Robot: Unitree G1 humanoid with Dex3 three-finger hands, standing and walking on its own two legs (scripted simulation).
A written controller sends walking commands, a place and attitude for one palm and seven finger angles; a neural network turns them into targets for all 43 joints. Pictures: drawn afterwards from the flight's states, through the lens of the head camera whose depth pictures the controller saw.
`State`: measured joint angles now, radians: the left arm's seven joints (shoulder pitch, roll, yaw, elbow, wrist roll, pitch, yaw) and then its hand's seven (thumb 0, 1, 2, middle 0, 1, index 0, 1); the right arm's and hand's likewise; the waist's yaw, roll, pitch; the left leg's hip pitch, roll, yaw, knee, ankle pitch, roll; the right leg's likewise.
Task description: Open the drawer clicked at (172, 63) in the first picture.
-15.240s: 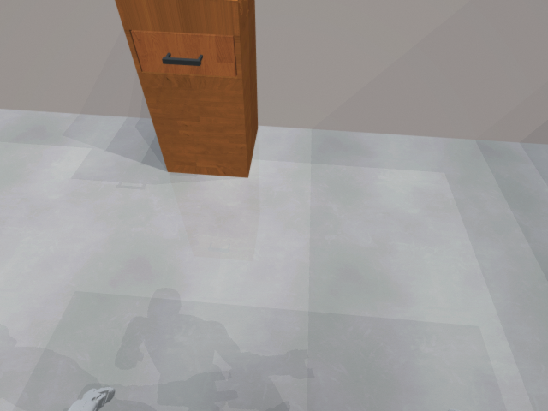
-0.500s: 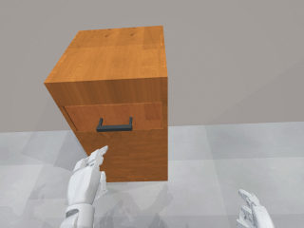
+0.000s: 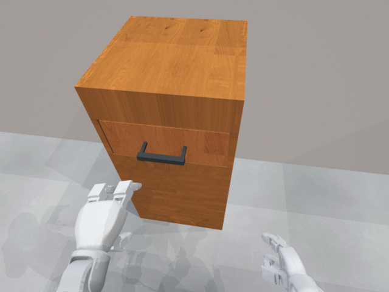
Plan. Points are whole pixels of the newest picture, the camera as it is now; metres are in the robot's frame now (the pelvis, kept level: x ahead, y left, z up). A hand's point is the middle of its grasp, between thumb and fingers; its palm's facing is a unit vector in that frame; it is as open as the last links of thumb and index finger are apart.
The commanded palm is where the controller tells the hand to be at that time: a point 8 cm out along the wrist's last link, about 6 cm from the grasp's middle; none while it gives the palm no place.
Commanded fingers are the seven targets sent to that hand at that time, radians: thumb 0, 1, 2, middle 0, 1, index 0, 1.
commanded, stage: raise the hand with hooked fingers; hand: left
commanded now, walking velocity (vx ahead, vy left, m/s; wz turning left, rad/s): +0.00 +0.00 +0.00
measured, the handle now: (162, 153) +0.50 +0.18 -0.09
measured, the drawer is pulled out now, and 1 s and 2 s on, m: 0.00 0.00 0.00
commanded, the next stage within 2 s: move the hooked fingers above the handle in 1.10 s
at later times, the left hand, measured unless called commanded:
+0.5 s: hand (118, 186) +0.28 +0.20 +0.08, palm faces +0.06 -0.11 -0.99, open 13.5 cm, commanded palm +0.26 +0.21 +0.14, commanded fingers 0.00 -0.50 0.30 -0.30 -1.20 -0.30 -1.20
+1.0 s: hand (115, 174) +0.30 +0.20 +0.10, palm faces +0.01 -0.10 -1.00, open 13.9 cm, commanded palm +0.28 +0.21 +0.16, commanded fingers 0.00 -0.50 0.30 -0.30 -1.20 -0.30 -1.20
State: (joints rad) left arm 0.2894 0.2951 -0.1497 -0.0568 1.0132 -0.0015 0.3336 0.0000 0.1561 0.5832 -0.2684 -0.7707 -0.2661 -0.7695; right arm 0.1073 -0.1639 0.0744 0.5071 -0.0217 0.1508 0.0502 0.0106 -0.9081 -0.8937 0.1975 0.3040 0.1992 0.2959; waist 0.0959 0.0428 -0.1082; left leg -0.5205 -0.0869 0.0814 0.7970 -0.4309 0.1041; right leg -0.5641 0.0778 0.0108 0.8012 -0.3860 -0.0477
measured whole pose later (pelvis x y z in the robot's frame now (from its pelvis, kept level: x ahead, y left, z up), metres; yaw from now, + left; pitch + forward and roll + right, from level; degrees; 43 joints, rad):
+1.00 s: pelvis +0.00 -0.03 +0.03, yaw +1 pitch +4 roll +0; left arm -0.05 0.48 -0.06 0.08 0.93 -0.10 0.10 0.00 -0.49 0.30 -0.32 -1.20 -0.32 -1.20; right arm 0.15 -0.26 -0.01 0.60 0.01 0.17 0.00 0.01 -0.91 -0.89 0.20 0.30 0.20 0.30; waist 0.08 0.06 -0.02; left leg -0.29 -0.08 0.05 0.49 -0.28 0.08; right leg -0.34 0.09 0.01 0.52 -0.25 -0.08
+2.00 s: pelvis +0.01 -0.01 +0.01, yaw +0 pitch +12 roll +0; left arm -0.35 0.35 -0.14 0.54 1.05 -0.02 0.33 0.00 -0.49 0.30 -0.32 -1.20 -0.32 -1.20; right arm 0.22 -0.24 -0.05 0.63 0.01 0.19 0.00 0.01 -0.91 -0.89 0.19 0.30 0.20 0.30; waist 0.01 0.05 -0.10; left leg -0.51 -0.09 0.06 0.66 -0.36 0.10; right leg -0.56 0.08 0.01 0.67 -0.32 -0.06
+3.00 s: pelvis -0.01 -0.03 -0.01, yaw +0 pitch +21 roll +0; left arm -0.67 0.37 -0.06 1.07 1.07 0.05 0.45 0.00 -0.49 0.30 -0.33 -1.21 -0.33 -1.21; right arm 0.31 -0.23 -0.04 0.66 0.00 0.17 -0.01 0.01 -0.91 -0.89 0.20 0.30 0.20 0.30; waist -0.10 0.05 -0.16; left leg -0.81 -0.05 0.07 0.86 -0.42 0.08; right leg -0.85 0.11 -0.01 0.85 -0.36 -0.09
